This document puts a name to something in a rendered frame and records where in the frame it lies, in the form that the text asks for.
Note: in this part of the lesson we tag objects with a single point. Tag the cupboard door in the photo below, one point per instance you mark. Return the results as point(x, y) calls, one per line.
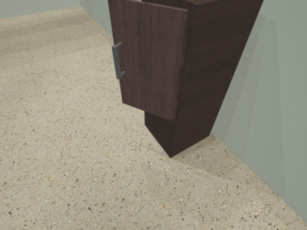
point(152, 37)

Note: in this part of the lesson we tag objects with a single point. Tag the handle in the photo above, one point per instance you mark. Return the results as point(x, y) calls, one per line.
point(116, 61)

